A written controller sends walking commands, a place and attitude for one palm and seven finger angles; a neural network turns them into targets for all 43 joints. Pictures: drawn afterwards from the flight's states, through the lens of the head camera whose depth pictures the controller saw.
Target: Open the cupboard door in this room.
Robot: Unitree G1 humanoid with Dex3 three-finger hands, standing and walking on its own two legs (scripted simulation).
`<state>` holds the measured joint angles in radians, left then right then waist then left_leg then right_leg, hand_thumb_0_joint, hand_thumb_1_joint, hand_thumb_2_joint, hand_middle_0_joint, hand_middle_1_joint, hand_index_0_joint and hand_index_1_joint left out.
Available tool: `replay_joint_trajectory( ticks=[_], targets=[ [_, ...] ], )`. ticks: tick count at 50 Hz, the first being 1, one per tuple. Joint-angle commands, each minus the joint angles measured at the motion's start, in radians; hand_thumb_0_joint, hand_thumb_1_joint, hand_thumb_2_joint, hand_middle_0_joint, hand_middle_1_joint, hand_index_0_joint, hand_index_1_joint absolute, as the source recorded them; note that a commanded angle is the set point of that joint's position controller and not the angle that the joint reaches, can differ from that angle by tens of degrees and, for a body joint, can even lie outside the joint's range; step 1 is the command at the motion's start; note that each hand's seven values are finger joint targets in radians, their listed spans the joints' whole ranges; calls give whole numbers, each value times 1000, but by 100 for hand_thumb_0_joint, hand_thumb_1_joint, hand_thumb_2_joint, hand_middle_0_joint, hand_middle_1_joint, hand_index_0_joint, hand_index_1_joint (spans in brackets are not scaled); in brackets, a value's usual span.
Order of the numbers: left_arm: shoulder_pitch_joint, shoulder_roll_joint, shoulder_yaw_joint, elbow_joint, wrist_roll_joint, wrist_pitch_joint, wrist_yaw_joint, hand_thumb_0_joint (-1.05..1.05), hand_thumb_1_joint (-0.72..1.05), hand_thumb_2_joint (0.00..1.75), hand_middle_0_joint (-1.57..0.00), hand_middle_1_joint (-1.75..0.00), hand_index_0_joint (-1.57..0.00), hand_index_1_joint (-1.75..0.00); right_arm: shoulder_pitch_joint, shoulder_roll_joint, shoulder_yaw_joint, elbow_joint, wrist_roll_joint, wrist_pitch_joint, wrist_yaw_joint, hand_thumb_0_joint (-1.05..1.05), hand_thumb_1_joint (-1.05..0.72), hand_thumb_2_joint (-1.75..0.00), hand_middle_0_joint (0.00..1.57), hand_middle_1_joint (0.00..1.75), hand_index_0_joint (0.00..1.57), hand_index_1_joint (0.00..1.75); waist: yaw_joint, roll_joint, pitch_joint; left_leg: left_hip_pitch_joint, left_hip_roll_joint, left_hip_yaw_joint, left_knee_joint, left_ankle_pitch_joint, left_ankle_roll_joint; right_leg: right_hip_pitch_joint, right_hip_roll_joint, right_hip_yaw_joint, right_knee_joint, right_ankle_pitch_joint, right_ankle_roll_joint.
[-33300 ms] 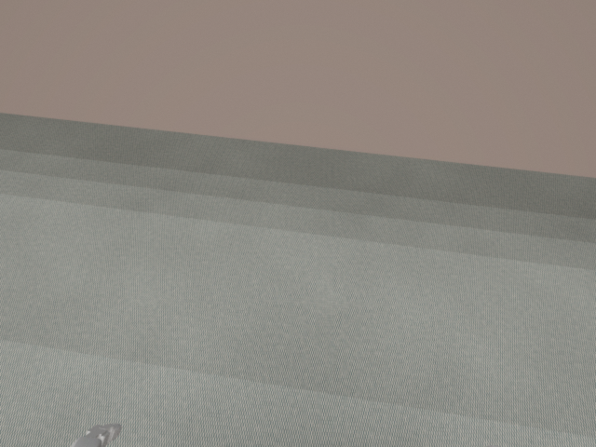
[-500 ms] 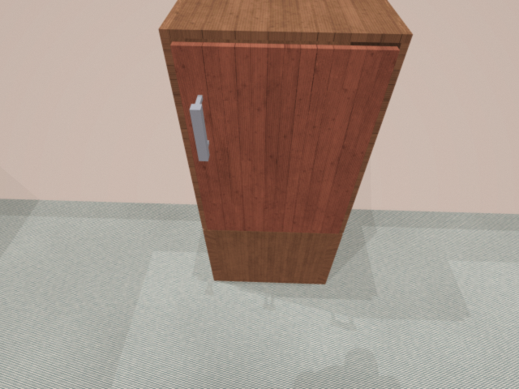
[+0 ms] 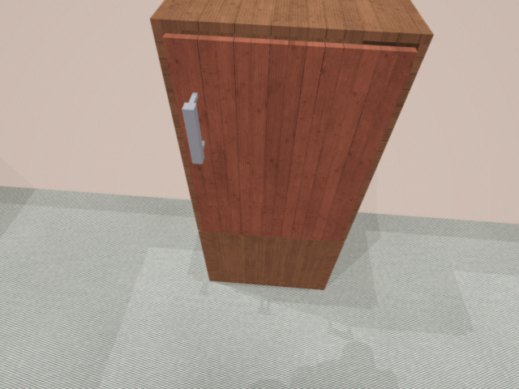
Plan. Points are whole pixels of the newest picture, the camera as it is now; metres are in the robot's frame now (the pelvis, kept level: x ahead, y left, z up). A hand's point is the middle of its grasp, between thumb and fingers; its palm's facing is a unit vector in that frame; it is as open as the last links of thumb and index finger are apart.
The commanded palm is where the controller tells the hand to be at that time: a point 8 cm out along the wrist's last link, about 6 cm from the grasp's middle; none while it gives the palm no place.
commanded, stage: come to a stop and stand still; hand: left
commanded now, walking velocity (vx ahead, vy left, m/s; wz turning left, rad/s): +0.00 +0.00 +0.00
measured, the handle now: (196, 129) +0.57 +0.18 +0.07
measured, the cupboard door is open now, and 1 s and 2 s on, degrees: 0 0 0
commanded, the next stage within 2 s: look again from close up in 1.16 s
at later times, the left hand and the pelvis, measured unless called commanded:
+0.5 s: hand out of the picture +0.10 +0.16 -0.16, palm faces +0.04 -0.96 -0.28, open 7.4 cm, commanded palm none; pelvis +0.03 -0.04 +0.00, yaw -1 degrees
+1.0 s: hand out of the picture +0.00 +0.17 -0.17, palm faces +0.10 -0.97 -0.22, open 7.4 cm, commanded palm none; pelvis +0.01 -0.03 +0.01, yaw +1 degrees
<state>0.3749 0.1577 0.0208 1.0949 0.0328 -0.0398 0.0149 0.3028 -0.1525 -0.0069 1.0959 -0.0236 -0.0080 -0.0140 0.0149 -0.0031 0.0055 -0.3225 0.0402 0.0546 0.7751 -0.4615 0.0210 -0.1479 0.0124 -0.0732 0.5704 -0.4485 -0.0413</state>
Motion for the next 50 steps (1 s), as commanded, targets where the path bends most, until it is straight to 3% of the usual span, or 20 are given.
replay_joint_trajectory(
  ticks=[1,3,5,6,7,11,17,22,23,24,25,27,28,31,40,43,45,46,47,50],
  targets=[
    [213,135,39,19,13,-11,31,0,90,90,-20,-30,-20,-30,-183,-42,-20,-149,8,-48,2,0,-90,-90,20,30,20,30,66,-106,111,-401,20,1,141,-131,20,243,-329,323,-168,803,-215],
    [127,118,25,-5,7,-7,35,0,90,90,-20,-30,-20,-30,-133,-20,-9,-125,14,-42,0,0,-90,-90,20,30,20,30,7,-81,84,-183,0,23,-88,25,8,114,-257,205,-107,910,-144],
    [59,102,17,-19,-14,1,36,0,90,90,-20,-30,-20,-30,102,-42,-10,-30,12,-46,-17,0,-90,-90,20,30,20,30,-92,-33,-33,252,-13,19,-287,530,19,-65,-140,84,108,870,-34],
    [80,81,13,-25,-35,2,37,0,90,90,-20,-30,-20,-30,177,-129,-23,-18,5,-49,-31,0,-90,-90,20,30,20,30,-101,153,-126,406,207,-238,-273,965,128,-220,-58,38,274,520,34],
    [97,64,4,-39,-45,1,42,0,90,90,-20,-30,-20,-30,193,-169,-24,-22,21,-45,-39,0,-90,-90,20,30,20,30,-76,252,-192,409,379,-381,-334,1414,256,-230,-21,68,417,-135,53],
    [8,78,20,-57,-13,39,40,0,90,90,-20,-30,-20,-30,-44,-154,-25,-80,16,-32,-45,0,-90,-90,20,30,20,30,-15,140,68,113,297,-201,-402,1119,217,-232,-91,96,374,-105,47],
    [26,35,26,-93,-7,74,25,0,90,90,-20,-30,-20,-30,-67,-178,-58,-125,1,-3,-37,0,-90,-90,20,30,20,30,-4,126,-58,170,256,-113,-376,997,177,-226,-51,21,323,27,62],
    [40,56,39,-130,-6,55,19,0,90,90,-20,-30,-20,-30,-139,-173,-71,-169,-6,16,-17,0,-90,-90,20,30,20,30,42,144,-56,25,194,-77,-290,585,98,-55,-53,6,35,227,58],
    [43,92,43,-134,1,44,21,0,90,90,-20,-30,-20,-30,-124,-136,-66,-172,0,20,-10,0,-90,-90,20,30,20,30,43,34,-48,-34,117,-42,-218,358,46,-9,-84,46,-77,320,61],
    [23,175,50,-148,10,29,26,0,90,90,-20,-30,-20,-30,-98,-68,-56,-185,8,28,-4,0,-90,-90,20,30,20,30,29,-224,-39,-105,-9,27,-73,27,-21,-37,-277,293,-197,410,5],
    [1,236,58,-179,7,28,24,0,90,90,-20,-30,-20,-30,-101,-60,-55,-207,9,38,-4,0,-90,-90,20,30,20,30,38,-268,-14,-130,-45,-18,83,-132,-32,-118,-429,436,-277,478,-110],
    [-70,226,55,-203,5,35,21,0,90,90,-20,-30,-20,-30,-125,-70,-59,-200,0,52,7,0,-90,-90,20,30,20,30,22,-137,38,-154,-26,-75,257,-64,-28,-212,-387,387,-318,234,-149],
    [-96,219,57,-207,4,29,22,0,90,90,-20,-30,-20,-30,-106,-83,-59,-188,-3,52,10,0,-90,-90,20,30,20,30,7,-224,41,-205,-22,-79,309,-9,-34,-178,-357,397,-311,250,-121],
    [-117,198,56,-224,-2,24,25,0,90,90,-20,-30,-20,-30,-59,-114,-62,-162,-1,44,21,0,-90,-90,20,30,20,30,5,-187,11,-202,-11,-63,324,94,-56,-117,-324,287,-293,277,-111],
    [-49,230,77,-179,5,34,21,0,90,90,-20,-30,-20,-30,-57,-66,-40,-166,6,29,26,0,-90,-90,20,30,20,30,52,-164,-22,-78,-31,9,-72,21,-49,-32,-326,291,-330,137,-146],
    [-81,216,74,-160,-6,42,18,0,90,90,-20,-30,-20,-30,62,-50,-29,-120,8,16,15,0,-90,-90,20,30,20,30,1,-143,-56,137,-60,40,-299,156,-33,-123,-254,214,-267,122,-91],
    [-95,149,53,-158,-13,51,15,0,90,90,-20,-30,-20,-30,119,-83,-31,-93,10,6,2,0,-90,-90,20,30,20,30,-25,2,-39,279,25,-30,-453,201,-14,-245,-159,124,-122,60,-20],
    [-87,87,42,-169,-19,56,11,0,90,90,-20,-30,-20,-30,121,-145,-40,-107,1,4,-3,0,-90,-90,20,30,20,30,-26,210,-16,230,191,-248,-531,169,51,-327,-77,40,14,5,24],
    [-112,76,35,-177,-14,56,12,0,90,90,-20,-30,-20,-30,101,-171,-41,-124,-1,10,-9,0,-90,-90,20,30,20,30,-25,258,47,130,280,-334,-590,193,129,-349,-55,-2,122,-58,39],
    [-106,73,30,-129,-3,55,4,0,90,90,-20,-30,-20,-30,0,-101,-17,-113,-3,-4,-20,0,-90,-90,20,30,20,30,14,226,79,10,190,-207,-558,339,126,-241,-71,42,237,20,24]
  ],
)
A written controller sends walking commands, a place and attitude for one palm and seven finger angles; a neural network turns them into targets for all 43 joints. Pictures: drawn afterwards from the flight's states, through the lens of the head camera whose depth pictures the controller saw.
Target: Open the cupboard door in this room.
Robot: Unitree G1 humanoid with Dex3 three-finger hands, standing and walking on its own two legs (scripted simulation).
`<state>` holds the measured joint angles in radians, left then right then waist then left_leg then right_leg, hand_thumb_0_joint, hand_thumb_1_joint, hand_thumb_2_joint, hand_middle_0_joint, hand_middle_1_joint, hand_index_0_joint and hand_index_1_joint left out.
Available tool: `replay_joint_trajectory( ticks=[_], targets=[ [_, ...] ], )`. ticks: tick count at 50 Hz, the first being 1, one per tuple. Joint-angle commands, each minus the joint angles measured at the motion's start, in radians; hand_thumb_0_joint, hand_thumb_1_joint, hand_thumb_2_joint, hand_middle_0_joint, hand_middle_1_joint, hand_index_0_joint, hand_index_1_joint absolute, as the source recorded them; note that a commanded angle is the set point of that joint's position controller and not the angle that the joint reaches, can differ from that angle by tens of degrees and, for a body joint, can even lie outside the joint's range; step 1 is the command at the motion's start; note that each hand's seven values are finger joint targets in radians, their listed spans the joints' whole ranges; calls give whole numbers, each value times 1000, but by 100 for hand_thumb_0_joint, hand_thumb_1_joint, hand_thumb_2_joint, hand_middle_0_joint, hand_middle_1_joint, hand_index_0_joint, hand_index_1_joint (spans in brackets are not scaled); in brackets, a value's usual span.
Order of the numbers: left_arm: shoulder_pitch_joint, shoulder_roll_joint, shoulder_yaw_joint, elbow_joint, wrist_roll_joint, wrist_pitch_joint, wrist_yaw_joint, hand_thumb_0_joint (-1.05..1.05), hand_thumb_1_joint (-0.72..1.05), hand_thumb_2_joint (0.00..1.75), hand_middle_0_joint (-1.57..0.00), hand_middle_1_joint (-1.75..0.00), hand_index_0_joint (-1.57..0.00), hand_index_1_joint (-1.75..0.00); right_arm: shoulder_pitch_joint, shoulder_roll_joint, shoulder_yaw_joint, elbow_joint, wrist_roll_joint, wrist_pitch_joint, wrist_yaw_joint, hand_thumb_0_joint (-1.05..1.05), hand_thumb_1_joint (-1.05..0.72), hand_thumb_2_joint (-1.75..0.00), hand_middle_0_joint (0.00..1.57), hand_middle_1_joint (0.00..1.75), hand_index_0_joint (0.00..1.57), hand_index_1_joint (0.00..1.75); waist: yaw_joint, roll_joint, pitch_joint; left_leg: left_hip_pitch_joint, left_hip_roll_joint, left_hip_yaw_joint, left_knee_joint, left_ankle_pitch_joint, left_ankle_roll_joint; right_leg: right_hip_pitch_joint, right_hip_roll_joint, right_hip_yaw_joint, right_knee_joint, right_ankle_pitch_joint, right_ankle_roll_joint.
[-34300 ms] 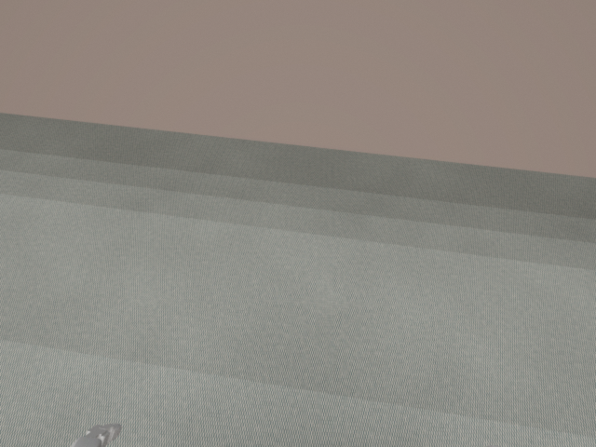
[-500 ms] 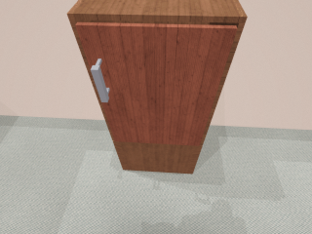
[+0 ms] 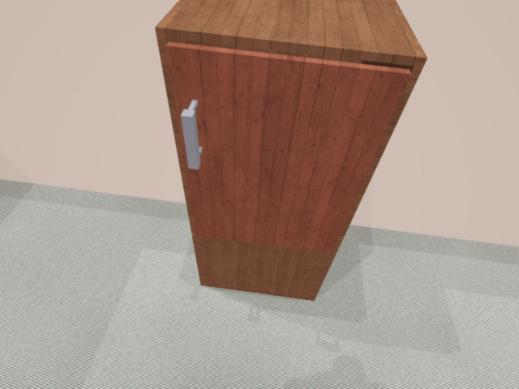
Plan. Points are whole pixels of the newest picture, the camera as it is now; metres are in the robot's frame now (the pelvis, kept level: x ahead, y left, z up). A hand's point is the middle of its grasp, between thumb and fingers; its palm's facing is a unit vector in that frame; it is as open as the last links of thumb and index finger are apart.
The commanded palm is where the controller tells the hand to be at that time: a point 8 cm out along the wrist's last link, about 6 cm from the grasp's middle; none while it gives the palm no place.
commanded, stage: come to a stop and stand still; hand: left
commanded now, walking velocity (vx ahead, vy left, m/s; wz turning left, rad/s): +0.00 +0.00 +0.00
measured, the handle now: (194, 135) +0.57 +0.19 +0.06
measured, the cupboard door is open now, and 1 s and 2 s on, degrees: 0 0 0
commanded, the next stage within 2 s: look again from close up in 0.16 s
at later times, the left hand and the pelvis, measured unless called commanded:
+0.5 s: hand out of the picture +0.01 +0.18 -0.17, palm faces +0.02 -0.98 -0.22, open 7.4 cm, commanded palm none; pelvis +0.00 +0.01 +0.00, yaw +0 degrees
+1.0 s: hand (146, 342) +0.19 +0.19 -0.04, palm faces +0.26 -0.96 -0.13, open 7.5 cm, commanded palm +0.12 +0.24 -0.05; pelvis +0.01 +0.00 +0.00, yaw +2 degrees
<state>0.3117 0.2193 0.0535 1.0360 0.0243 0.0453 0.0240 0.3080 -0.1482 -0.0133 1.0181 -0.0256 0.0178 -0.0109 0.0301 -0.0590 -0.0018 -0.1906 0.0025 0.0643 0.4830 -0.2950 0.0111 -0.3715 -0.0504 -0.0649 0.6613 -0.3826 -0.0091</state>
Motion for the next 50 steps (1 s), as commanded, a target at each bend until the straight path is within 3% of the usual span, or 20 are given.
replay_joint_trajectory(
  ticks=[1,5,8,11,12,13,14,15,17,22,34,41,42,43,44,45,46,47,48,50],
  targets=[
    [-24,4,-7,-60,2,-34,-8,0,90,90,-20,-30,-20,-30,-6,-103,-5,-37,0,-32,-26,0,-90,-90,20,30,20,30,-2,249,79,-102,215,-186,-233,270,134,-4,-7,34,133,-27,-4],
    [16,-13,-17,-18,-8,-52,-3,0,90,90,-20,-30,-20,-30,38,-108,-6,0,7,-41,-33,0,-90,-90,20,30,20,30,3,131,35,-5,180,-133,-116,468,103,115,-3,20,-160,125,13],
    [66,35,-21,22,-10,-69,6,0,90,90,-20,-30,-20,-30,59,-66,2,15,18,-46,-30,0,-90,-90,20,30,20,30,-5,-9,24,-77,85,-76,-74,178,21,228,-115,162,-249,421,-38],
    [35,24,-28,33,-12,-71,8,0,90,90,-20,-30,-20,-30,75,-55,2,47,14,-32,-27,0,-90,-90,20,30,20,30,-26,-97,47,-35,68,-56,-64,100,5,164,-110,161,-267,361,-54],
    [31,20,-31,37,-14,-71,9,0,90,90,-20,-30,-20,-30,80,-50,4,56,14,-33,-27,0,-90,-90,20,30,20,30,-28,-60,51,-14,71,-58,-75,119,4,149,-106,157,-275,353,-54],
    [101,35,-35,67,-3,-85,52,0,90,90,-20,-30,-20,-30,-32,-121,-3,-7,16,-44,-13,0,-90,-90,20,30,20,30,4,46,135,-87,87,-40,52,116,-17,121,-115,193,-224,607,-34],
    [64,81,-33,14,-8,-93,44,0,90,90,-20,-30,-20,-30,20,-53,2,-30,15,-35,-9,0,-90,-90,20,30,20,30,-39,39,54,-82,50,-59,35,-63,-9,127,-153,231,-270,380,-60],
    [27,84,-31,3,-7,-97,33,0,90,90,-20,-30,-20,-30,16,-45,4,-17,5,-36,-4,0,-90,-90,20,30,20,30,-33,99,87,-57,44,-53,19,-50,-4,72,-143,229,-274,258,-76],
    [-3,60,-37,-9,-10,-94,22,0,90,90,-20,-30,-20,-30,73,-59,8,-16,4,-42,-2,0,-90,-90,20,30,20,30,-53,83,50,-45,68,-84,-27,13,8,67,-82,172,-268,37,-66],
    [5,27,-45,2,-13,-86,16,0,90,90,-20,-30,-20,-30,54,-90,11,-17,9,-60,-12,0,-90,-90,20,30,20,30,-33,87,20,-59,103,-117,-92,126,31,170,-41,118,-203,199,-43],
    [-5,42,-44,17,-14,-77,11,0,90,90,-20,-30,-20,-30,42,-108,14,26,10,-59,-19,0,-90,-90,20,30,20,30,-28,39,72,-37,98,-99,-135,123,29,172,-49,126,-226,257,-37],
    [-23,67,-35,18,-12,-80,12,0,90,90,-20,-30,-20,-30,25,-120,9,44,11,-62,-24,0,-90,-90,20,30,20,30,-27,66,38,2,106,-85,-114,224,25,204,-57,118,-203,381,-41],
    [89,60,-35,68,-10,-83,52,0,90,90,-20,-30,-20,-30,-67,-146,-4,-12,25,-56,-13,0,-90,-90,20,30,20,30,14,-66,62,-69,133,-40,70,245,-4,198,-113,150,-221,688,-14],
    [-690,290,103,-1489,-212,-304,34,0,88,89,-20,-32,-20,-32,-58,-293,-31,-361,77,-216,-53,0,-90,-90,20,30,20,30,-104,145,-450,148,-4,-62,-49,359,21,295,-19,114,-155,597,-34],
    [-197,237,115,-1194,-129,-247,60,0,85,88,-20,-33,-20,-33,-137,-200,-2,-299,53,-302,-94,0,-90,-90,20,30,20,30,-11,297,-395,186,19,-35,-51,515,22,281,28,80,-121,435,-52],
    [-149,147,74,-1094,-160,-202,103,0,83,87,-21,-34,-21,-34,-120,-199,-16,-237,59,-328,-97,0,-90,-90,20,30,20,30,-36,300,-306,117,28,-43,-36,441,-12,202,31,30,-139,310,-40],
    [129,-82,-51,-908,-174,-115,88,0,81,86,-21,-36,-21,-36,-97,-153,-14,-231,74,-329,-83,0,-90,-90,20,30,20,30,-50,201,-155,37,34,-62,-48,387,-12,121,30,0,-159,266,-21],
    [-65,-34,-22,-1091,-204,-152,64,0,78,85,-21,-37,-21,-37,-131,-203,-21,-317,73,-345,-73,0,-90,-90,20,30,20,30,-67,142,-28,-35,22,-89,-25,323,-7,80,24,-1,-165,293,-15],
    [-64,38,54,-1083,-195,-202,39,0,76,84,-21,-39,-21,-39,-113,-221,-45,-337,55,-355,-72,0,-90,-90,20,30,20,30,-86,52,-50,-56,13,-78,17,275,0,36,29,-11,-165,264,-11],
    [199,35,138,-860,-202,-296,-37,0,71,82,-21,-42,-21,-42,-122,-215,-68,-383,45,-359,-59,0,-90,-90,20,30,20,30,-22,-98,8,-199,-4,-68,88,214,0,-23,36,-25,-112,227,-8]
  ],
)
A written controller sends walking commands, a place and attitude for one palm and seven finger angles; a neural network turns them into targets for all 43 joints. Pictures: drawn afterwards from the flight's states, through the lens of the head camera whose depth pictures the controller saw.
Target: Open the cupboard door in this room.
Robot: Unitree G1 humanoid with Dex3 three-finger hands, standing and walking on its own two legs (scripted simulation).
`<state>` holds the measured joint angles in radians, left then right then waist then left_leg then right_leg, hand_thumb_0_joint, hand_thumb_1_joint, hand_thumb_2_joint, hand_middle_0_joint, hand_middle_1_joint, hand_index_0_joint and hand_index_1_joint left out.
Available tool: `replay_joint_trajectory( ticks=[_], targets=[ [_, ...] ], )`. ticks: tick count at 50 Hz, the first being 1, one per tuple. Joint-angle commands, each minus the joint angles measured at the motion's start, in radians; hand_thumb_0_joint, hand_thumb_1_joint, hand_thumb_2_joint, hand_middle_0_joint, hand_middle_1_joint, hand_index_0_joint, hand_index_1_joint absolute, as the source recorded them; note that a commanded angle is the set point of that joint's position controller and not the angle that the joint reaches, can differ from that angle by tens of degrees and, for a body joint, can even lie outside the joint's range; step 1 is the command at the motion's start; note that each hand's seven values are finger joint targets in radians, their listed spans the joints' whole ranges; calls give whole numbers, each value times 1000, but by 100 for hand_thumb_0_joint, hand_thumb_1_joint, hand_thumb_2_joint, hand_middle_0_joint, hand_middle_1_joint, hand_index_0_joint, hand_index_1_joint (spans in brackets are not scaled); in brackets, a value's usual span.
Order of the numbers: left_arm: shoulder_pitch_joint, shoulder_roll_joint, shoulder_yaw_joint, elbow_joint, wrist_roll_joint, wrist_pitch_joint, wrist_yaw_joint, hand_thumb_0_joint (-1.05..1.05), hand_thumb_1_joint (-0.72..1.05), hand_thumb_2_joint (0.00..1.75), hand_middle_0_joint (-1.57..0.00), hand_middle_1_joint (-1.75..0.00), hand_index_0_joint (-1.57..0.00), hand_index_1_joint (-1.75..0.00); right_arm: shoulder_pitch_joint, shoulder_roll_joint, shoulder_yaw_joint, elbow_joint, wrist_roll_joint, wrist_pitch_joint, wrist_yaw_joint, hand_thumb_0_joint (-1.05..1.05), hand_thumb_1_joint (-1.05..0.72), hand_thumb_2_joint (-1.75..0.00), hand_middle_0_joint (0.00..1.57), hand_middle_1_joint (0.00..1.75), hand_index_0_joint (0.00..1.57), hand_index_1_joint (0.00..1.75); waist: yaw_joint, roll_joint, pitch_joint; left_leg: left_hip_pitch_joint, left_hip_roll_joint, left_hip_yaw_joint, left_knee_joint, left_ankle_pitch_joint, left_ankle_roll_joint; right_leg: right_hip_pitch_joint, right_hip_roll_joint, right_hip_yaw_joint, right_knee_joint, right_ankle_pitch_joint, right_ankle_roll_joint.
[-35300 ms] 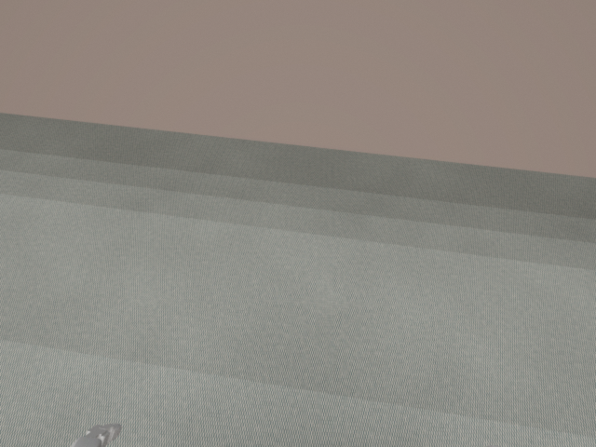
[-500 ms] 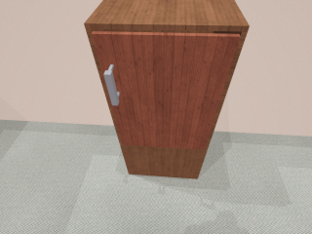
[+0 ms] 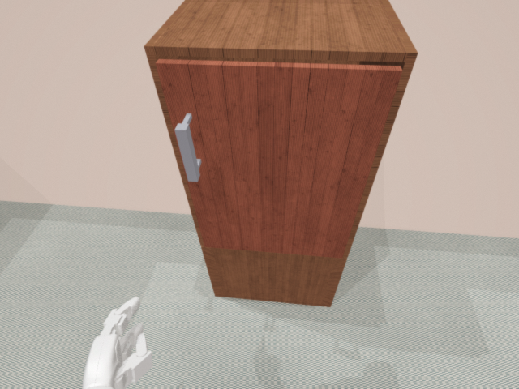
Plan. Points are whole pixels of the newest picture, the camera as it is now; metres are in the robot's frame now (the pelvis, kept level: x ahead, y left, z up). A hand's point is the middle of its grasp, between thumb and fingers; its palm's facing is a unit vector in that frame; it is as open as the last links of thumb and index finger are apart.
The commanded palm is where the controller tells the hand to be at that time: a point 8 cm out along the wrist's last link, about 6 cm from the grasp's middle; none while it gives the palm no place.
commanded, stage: raise the hand with hooked fingers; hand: left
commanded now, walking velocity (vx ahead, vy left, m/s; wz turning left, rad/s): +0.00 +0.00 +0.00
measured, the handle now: (191, 148) +0.56 +0.18 +0.06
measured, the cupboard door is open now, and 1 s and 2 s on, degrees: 0 0 0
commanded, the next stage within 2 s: move the hooked fingers beside the handle in 1.94 s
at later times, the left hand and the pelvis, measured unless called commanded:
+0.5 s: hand (126, 352) +0.18 +0.21 -0.01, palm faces -0.12 -0.99 -0.09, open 10.1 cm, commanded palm +0.15 +0.27 +0.00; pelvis -0.05 +0.00 -0.07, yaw +1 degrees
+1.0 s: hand (88, 316) +0.22 +0.26 +0.03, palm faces -0.05 -1.00 -0.06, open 13.0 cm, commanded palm +0.19 +0.32 +0.04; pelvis -0.04 +0.03 -0.04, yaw +0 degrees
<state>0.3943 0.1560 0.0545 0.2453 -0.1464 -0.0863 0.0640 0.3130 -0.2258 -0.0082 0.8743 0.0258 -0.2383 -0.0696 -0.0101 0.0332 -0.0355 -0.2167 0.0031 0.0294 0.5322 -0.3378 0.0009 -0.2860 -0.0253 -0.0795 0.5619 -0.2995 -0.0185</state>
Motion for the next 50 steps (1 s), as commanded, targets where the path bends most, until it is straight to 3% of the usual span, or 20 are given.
replay_joint_trajectory(
  ticks=[1,2,4,5,7,11,12,14,15,16,20,23,25,27,30,35,39,43,45,50],
  targets=[
    [195,51,122,-7,-45,-221,-134,0,69,81,-22,-43,-22,-43,-131,-127,-69,-274,-12,-97,15,0,-90,-90,20,30,20,30,41,-285,31,-249,-17,-26,80,216,5,-137,13,-11,39,129,7],
    [248,58,154,34,-66,-285,-194,0,67,80,-22,-45,-22,-45,-158,-128,-79,-300,-14,-91,25,0,-90,-90,20,30,20,30,57,-339,37,-331,-23,-16,128,171,-2,-162,13,5,79,119,11],
    [265,93,194,6,-104,-422,-330,0,62,78,-22,-48,-22,-48,-185,-143,-93,-369,-12,-84,46,0,-90,-90,20,30,20,30,73,-316,-32,-427,-43,6,213,120,-12,-147,-3,55,145,151,12],
    [271,122,220,26,-114,-464,-405,0,60,77,-22,-50,-22,-50,-182,-157,-97,-406,-11,-80,64,0,-90,-90,20,30,20,30,80,-211,-58,-423,-52,10,251,132,-15,-131,-16,87,181,206,0],
    [194,219,282,-29,-126,-517,-512,0,55,75,-22,-53,-22,-53,-196,-166,-95,-451,-2,-75,70,0,-90,-90,20,30,20,30,74,-83,-157,-467,-57,25,324,127,-11,-138,-35,137,224,226,-5],
    [-66,257,321,-294,-215,-507,-541,0,46,71,-23,-58,-23,-58,-173,-155,-85,-535,2,-64,48,0,-90,-90,20,30,20,30,47,9,-292,-496,-52,19,404,77,9,-204,-25,188,249,51,10],
    [-115,239,317,-312,-233,-518,-527,0,43,70,-23,-60,-23,-60,-152,-141,-78,-526,3,-64,41,0,-90,-90,20,30,20,30,19,-18,-275,-500,-42,6,421,42,12,-237,-17,191,237,-21,15],
    [-225,246,299,-465,-236,-558,-492,0,39,68,-24,-63,-24,-63,-125,-141,-71,-507,-1,-72,31,0,-90,-90,20,30,20,30,-4,81,-305,-460,-23,-14,448,75,21,-277,5,166,279,2,0],
    [-330,264,274,-528,-232,-568,-486,0,36,67,-24,-64,-24,-64,-117,-153,-59,-493,-10,-74,26,0,-90,-90,20,30,20,30,-34,98,-284,-460,-14,-28,467,79,26,-320,16,156,306,6,-8],
    [-308,255,252,-535,-214,-566,-483,0,34,66,-24,-66,-24,-66,-99,-154,-59,-472,-8,-77,20,0,-90,-90,20,30,20,30,-38,122,-308,-431,-5,-34,460,89,29,-332,21,140,310,16,-14],
    [-319,254,184,-409,-178,-465,-521,0,25,62,-25,-72,-25,-72,-101,-182,-40,-441,5,-85,2,0,-90,-90,20,30,20,30,-72,87,-220,-457,4,-70,438,46,33,-384,42,86,306,-24,-16],
    [-211,309,236,-311,-155,-317,-542,0,18,59,-25,-76,-25,-76,-111,-181,-39,-462,20,-77,-3,0,-90,-90,20,30,20,30,-26,45,-249,-464,-4,-71,370,26,31,-310,31,72,260,-58,-5],
    [-127,339,317,-243,-187,-218,-544,0,13,57,-25,-80,-25,-80,-140,-173,-35,-492,24,-62,-3,0,-90,-90,20,30,20,30,30,-15,-277,-465,-8,-74,329,60,26,-232,34,55,254,-38,-7],
    [-95,344,367,-294,-226,-169,-520,0,8,55,-26,-82,-26,-82,-158,-156,-26,-521,25,-47,-3,0,-90,-90,20,30,20,30,61,-33,-317,-459,-13,-62,300,80,18,-173,23,45,244,-22,2],
    [-116,336,414,-336,-265,-179,-455,0,1,52,-26,-87,-26,-87,-165,-137,-16,-528,15,-47,2,0,-90,-90,20,30,20,30,75,-51,-258,-456,-8,-67,267,89,9,-177,37,24,240,-28,-5],
    [-237,303,320,-376,-204,-279,-413,0,-10,47,-27,-94,-27,-94,-103,-163,-14,-508,8,-72,12,0,-90,-90,20,30,20,30,13,18,-172,-425,-1,-74,237,9,9,-282,43,12,236,-102,-11],
    [-305,323,277,-359,-178,-294,-459,0,-20,43,-28,-100,-28,-100,-66,-185,-17,-482,17,-99,1,0,-90,-90,20,30,20,30,-19,43,-214,-367,4,-89,223,-33,13,-294,36,12,221,-109,-6],
    [-362,410,357,-328,-200,-265,-495,0,-29,39,-29,-107,-29,-107,-72,-197,-17,-468,25,-101,-20,0,-90,-90,20,30,20,30,-2,35,-228,-335,3,-92,203,-4,15,-236,36,15,196,-83,-8],
    [-402,457,404,-329,-212,-249,-493,0,-34,37,-29,-110,-29,-110,-78,-198,-11,-466,22,-97,-25,0,-90,-90,20,30,20,30,17,92,-218,-315,1,-96,192,34,8,-210,43,10,198,-50,-18],
    [-412,435,405,-298,-227,-212,-490,0,-45,32,-30,-117,-30,-117,-79,-188,-2,-471,20,-86,-21,0,-90,-90,20,30,20,30,27,102,-213,-256,6,-92,171,166,-2,-160,50,-2,185,72,-20]
  ],
)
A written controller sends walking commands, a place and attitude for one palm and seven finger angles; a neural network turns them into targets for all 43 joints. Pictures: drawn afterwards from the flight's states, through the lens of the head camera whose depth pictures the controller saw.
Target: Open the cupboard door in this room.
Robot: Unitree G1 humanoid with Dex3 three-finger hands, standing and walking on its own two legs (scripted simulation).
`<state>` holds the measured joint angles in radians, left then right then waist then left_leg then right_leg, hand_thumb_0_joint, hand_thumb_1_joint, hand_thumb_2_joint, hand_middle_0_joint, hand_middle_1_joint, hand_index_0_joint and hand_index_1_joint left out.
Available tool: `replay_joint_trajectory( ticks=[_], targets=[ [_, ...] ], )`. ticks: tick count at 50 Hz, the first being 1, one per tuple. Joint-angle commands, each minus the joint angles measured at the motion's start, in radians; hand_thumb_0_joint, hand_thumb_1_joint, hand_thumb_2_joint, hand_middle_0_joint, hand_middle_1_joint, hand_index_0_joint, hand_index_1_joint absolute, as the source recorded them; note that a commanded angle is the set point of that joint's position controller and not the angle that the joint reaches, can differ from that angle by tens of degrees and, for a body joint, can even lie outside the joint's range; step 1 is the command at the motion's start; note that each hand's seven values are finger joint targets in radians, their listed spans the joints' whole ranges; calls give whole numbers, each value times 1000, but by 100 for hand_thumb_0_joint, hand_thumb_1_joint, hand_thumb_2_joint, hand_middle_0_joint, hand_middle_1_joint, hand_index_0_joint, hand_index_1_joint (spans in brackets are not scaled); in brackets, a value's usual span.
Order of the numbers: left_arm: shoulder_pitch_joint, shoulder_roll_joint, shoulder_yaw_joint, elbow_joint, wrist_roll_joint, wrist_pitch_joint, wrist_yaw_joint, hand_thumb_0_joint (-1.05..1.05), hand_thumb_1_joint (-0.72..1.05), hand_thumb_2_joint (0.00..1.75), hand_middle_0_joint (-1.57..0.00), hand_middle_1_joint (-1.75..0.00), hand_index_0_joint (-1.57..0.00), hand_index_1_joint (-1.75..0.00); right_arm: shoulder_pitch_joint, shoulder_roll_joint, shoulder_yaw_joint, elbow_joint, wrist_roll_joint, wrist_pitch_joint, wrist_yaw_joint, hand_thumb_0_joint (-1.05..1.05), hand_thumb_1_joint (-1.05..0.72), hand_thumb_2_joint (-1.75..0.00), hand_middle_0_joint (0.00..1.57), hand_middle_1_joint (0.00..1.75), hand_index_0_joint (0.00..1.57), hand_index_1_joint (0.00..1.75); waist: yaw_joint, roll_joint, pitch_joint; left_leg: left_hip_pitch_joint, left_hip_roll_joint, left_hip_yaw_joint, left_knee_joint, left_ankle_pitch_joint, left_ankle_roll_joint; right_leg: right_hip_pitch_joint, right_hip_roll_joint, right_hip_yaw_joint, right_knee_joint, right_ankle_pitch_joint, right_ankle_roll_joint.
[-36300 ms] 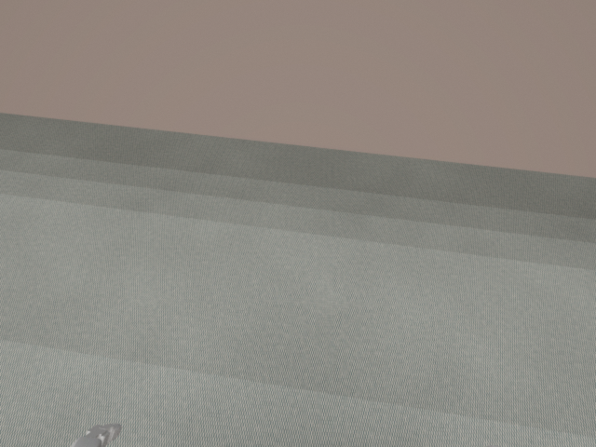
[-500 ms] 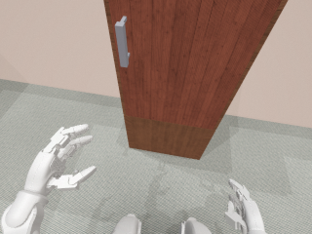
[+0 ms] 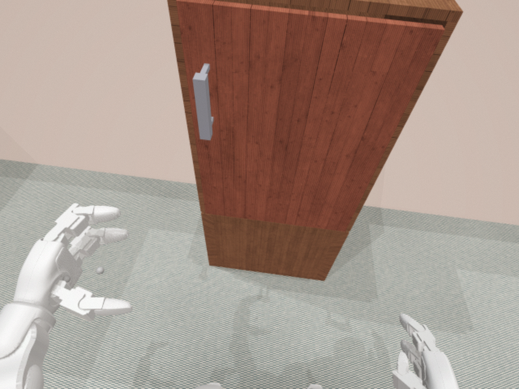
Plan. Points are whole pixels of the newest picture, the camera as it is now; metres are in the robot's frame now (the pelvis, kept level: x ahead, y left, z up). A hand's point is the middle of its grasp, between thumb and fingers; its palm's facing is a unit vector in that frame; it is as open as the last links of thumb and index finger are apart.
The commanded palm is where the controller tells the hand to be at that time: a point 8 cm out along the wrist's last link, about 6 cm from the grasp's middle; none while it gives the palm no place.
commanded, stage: raise the hand with hooked fingers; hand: left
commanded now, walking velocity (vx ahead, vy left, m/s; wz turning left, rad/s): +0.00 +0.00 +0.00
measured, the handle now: (206, 102) +0.60 +0.15 +0.10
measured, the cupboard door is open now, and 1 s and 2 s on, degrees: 0 0 0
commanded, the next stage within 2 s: move the hooked fingers beside the handle in 0.94 s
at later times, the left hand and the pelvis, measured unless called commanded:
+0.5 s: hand (79, 211) +0.31 +0.27 +0.12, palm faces -0.03 -1.00 -0.04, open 14.0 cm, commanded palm +0.28 +0.31 +0.12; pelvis +0.02 -0.01 +0.02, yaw +0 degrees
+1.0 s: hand (86, 221) +0.30 +0.25 +0.12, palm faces -0.02 -1.00 -0.03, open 14.0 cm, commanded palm +0.27 +0.30 +0.12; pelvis +0.01 -0.02 +0.02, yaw +0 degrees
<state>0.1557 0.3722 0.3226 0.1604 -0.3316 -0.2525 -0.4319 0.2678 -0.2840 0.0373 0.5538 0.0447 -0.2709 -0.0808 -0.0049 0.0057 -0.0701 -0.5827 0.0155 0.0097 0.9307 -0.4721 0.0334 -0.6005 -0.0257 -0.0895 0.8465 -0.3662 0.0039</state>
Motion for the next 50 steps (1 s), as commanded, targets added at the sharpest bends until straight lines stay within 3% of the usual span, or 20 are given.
replay_joint_trajectory(
  ticks=[1,2,5,8,11,13,20,21,24,28,34,37,39,40,47,50],
  targets=[
    [-176,205,119,-194,-36,-31,0,0,-48,31,-30,-118,-30,-118,-36,-129,-46,-151,4,-49,-9,0,-90,-90,20,30,20,30,12,128,-166,118,-4,-68,-232,307,-35,149,49,6,-106,152,-39],
    [-184,200,113,-176,-36,-17,-7,0,-50,30,-30,-120,-30,-120,-36,-129,-46,-148,5,-46,-8,0,-90,-90,20,30,20,30,11,141,-160,121,-7,-63,-234,315,-35,152,47,8,-113,167,-38],
    [-223,208,108,-94,-32,32,-39,0,-50,30,-30,-120,-30,-120,-29,-140,-43,-151,5,-33,-9,0,-90,-90,20,30,20,30,1,87,-115,105,-9,-61,-240,304,-30,154,54,10,-133,178,-38],
    [-296,249,140,-88,-35,48,-67,0,-50,30,-30,-120,-30,-120,-32,-144,-45,-150,8,-22,-15,0,-90,-90,20,30,20,30,-1,53,-165,126,-10,-53,-240,326,-24,186,48,17,-150,212,-33],
    [-385,309,185,-138,-45,29,-80,0,-50,30,-30,-120,-30,-120,-35,-137,-39,-151,1,-20,-18,0,-90,-90,20,30,20,30,10,111,-237,187,-14,-50,-240,397,-28,229,49,27,-150,270,-39],
    [-395,313,198,-126,-50,12,-79,0,-50,30,-30,-120,-30,-120,-29,-133,-39,-145,1,-19,-21,0,-90,-90,20,30,20,30,12,95,-252,202,-11,-51,-243,428,-29,239,50,25,-153,291,-37],
    [-469,338,205,40,-56,49,-127,0,-50,30,-30,-120,-30,-120,-32,-143,-33,-123,5,0,-29,0,-90,-90,20,30,20,30,10,98,-181,185,-16,-41,-267,402,-24,255,46,37,-190,291,-42],
    [-487,355,212,40,-54,57,-135,0,-50,30,-30,-120,-30,-120,-29,-144,-36,-123,7,3,-28,0,-90,-90,20,30,20,30,8,89,-207,192,-15,-38,-271,409,-21,267,41,39,-195,303,-38],
    [-443,329,191,80,-48,76,-149,0,-50,30,-30,-120,-30,-120,-22,-143,-40,-131,10,6,-26,0,-90,-90,20,30,20,30,15,81,-210,196,-16,-32,-278,423,-19,266,38,38,-202,311,-34],
    [-410,337,219,63,-65,55,-148,0,-50,30,-30,-120,-30,-120,-21,-145,-46,-144,5,9,-9,0,-90,-90,20,30,20,30,26,28,-232,189,-17,-25,-276,444,-16,297,39,45,-200,350,-32],
    [-466,352,233,52,-58,15,-115,0,-50,30,-30,-120,-30,-120,-23,-141,-47,-146,5,19,-9,0,-90,-90,20,30,20,30,17,57,-192,164,-20,-18,-291,337,-15,269,37,58,-216,238,-33],
    [-486,362,226,21,-46,3,-111,0,-50,30,-30,-120,-30,-120,-24,-136,-45,-144,3,17,-12,0,-90,-90,20,30,20,30,17,123,-210,185,-21,-13,-290,337,-12,281,34,69,-221,240,-36],
    [-477,352,217,-5,-40,-8,-107,0,-50,30,-30,-120,-30,-120,-24,-134,-46,-143,4,12,-15,0,-90,-90,20,30,20,30,14,121,-234,205,-19,-17,-293,346,-11,286,35,64,-221,245,-35],
    [-481,367,226,-4,-46,-7,-111,0,-50,30,-30,-120,-30,-120,-22,-139,-44,-146,0,12,-16,0,-90,-90,20,30,20,30,13,90,-228,198,-18,-20,-286,354,-9,294,40,68,-218,259,-37],
    [-492,332,198,95,-57,21,-131,0,-50,30,-30,-120,-30,-120,-39,-140,-37,-135,12,14,-26,0,-90,-90,20,30,20,30,3,60,-128,144,-19,-22,-303,247,-12,248,34,74,-249,146,-31],
    [-497,338,193,110,-52,30,-136,0,-50,30,-30,-120,-30,-120,-37,-143,-36,-140,10,13,-26,0,-90,-90,20,30,20,30,8,47,-136,144,-20,-24,-301,240,-12,251,35,77,-247,130,-34]
  ],
)
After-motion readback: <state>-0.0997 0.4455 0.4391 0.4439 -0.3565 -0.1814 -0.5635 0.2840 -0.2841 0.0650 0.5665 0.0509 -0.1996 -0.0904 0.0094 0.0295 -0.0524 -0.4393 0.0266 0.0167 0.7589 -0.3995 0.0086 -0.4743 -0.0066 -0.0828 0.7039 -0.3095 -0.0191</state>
